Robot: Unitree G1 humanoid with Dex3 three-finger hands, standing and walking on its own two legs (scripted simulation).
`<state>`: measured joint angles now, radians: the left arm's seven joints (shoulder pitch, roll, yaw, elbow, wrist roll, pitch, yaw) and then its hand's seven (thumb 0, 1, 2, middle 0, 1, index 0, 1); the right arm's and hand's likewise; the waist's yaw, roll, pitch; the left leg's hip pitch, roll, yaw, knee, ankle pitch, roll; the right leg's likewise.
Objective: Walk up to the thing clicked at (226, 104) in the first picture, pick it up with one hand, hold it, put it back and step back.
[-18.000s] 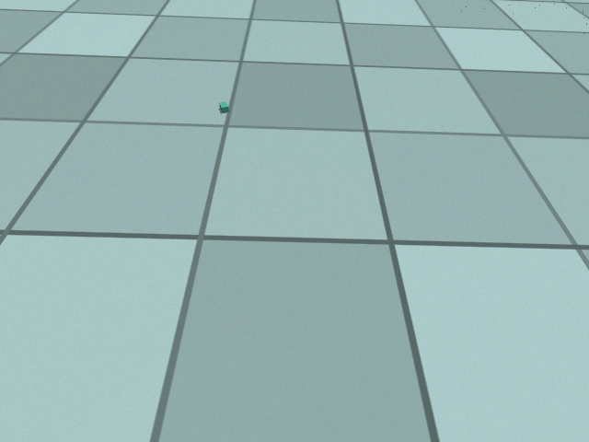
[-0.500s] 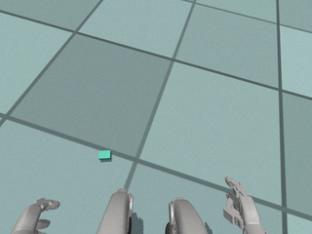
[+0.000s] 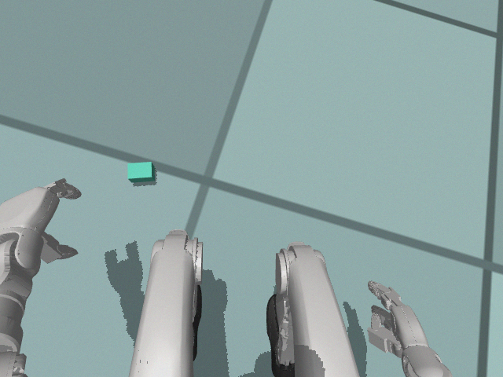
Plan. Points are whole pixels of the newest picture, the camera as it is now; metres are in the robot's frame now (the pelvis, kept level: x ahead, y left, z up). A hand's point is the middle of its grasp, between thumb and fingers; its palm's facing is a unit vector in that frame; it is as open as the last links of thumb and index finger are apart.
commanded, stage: rise first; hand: left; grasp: from above
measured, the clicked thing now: (141, 172) +0.51 +0.31 -0.43
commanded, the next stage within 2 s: none
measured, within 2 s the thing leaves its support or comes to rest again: neither
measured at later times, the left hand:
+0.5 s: hand (82, 195) +0.39 +0.36 -0.24, palm faces -0.45 -0.09 -0.89, open 10.8 cm
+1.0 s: hand (99, 183) +0.43 +0.35 -0.29, palm faces -0.43 -0.08 -0.90, open 11.3 cm
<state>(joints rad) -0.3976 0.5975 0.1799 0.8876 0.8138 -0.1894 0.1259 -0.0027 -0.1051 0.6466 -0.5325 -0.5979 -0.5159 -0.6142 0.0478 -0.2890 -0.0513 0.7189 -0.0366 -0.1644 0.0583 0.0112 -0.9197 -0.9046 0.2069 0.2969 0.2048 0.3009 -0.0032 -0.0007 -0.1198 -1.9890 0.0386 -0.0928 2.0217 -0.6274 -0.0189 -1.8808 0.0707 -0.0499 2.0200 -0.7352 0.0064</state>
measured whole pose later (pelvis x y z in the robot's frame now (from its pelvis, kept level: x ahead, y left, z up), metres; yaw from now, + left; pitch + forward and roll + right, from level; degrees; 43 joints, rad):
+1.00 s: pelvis +0.00 +0.01 -0.12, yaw -6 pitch +32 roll -9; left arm -0.82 0.87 0.21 1.36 1.24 -0.29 0.38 0.00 -0.07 0.62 -0.50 -0.59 -0.50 -0.59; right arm 0.06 -0.25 0.07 0.76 -0.17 -0.02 0.11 0.00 -0.91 -0.90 0.21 0.30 0.21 0.30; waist -0.16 -0.06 -0.01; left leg -2.33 0.04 -0.19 2.41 -0.65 -0.02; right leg -2.19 0.11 -0.13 2.35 -0.75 0.03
